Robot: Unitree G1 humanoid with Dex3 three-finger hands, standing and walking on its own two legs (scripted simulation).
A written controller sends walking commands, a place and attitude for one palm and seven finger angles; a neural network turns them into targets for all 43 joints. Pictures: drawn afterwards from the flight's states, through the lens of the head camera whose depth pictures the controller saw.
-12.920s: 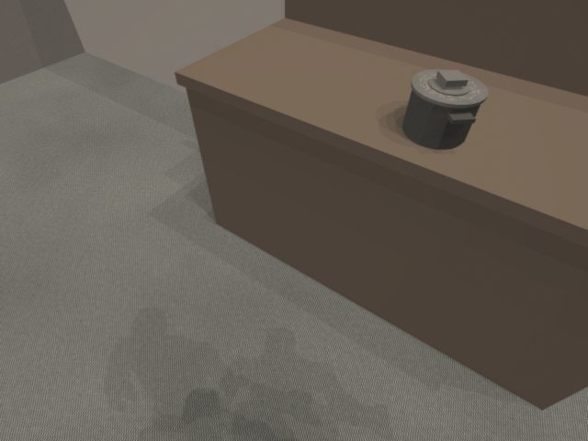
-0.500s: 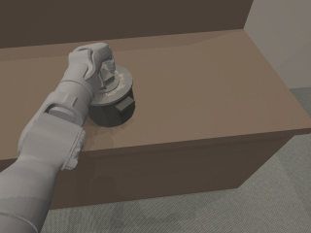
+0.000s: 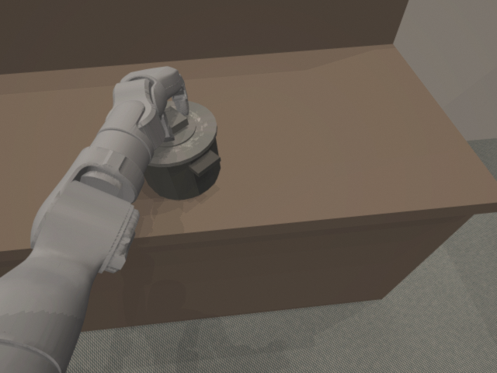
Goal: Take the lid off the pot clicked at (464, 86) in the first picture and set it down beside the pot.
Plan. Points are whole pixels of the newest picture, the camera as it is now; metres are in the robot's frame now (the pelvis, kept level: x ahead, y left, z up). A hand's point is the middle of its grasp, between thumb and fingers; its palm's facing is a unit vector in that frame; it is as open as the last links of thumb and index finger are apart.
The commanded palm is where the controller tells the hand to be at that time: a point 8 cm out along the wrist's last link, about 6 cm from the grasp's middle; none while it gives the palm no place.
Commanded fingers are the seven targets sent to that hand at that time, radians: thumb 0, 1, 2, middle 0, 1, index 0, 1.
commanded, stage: close the fingers and squeeze the knob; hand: left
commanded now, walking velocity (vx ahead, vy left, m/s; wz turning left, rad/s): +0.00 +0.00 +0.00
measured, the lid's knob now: (168, 121) +0.53 +0.10 +0.11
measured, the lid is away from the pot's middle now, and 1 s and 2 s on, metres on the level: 0.00 0.00 0.02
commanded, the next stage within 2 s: lift the lid straight up in 0.64 s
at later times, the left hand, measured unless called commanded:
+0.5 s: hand (161, 118) +0.50 +0.10 +0.15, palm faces -0.38 -0.08 -0.92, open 8.6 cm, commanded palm +0.51 +0.10 +0.20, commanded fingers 0.00 0.43 0.93 -0.73 -1.07 -0.76 -1.06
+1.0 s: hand (159, 115) +0.50 +0.10 +0.15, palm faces -0.37 -0.10 -0.92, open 8.3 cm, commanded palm +0.50 +0.11 +0.22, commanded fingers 0.00 0.53 0.98 -0.77 -1.09 -0.81 -1.08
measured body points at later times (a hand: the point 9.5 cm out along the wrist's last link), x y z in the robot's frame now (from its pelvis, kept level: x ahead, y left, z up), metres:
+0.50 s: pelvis +0.00 +0.00 +0.00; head +0.05 -0.02 +0.45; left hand +0.51 +0.10 +0.20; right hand +0.02 -0.27 -0.13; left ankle +0.02 +0.10 -0.73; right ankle -0.05 -0.13 -0.73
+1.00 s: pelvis +0.00 +0.00 +0.00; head +0.05 -0.02 +0.45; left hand +0.51 +0.11 +0.20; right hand +0.03 -0.27 -0.13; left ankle +0.02 +0.10 -0.73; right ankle -0.05 -0.13 -0.73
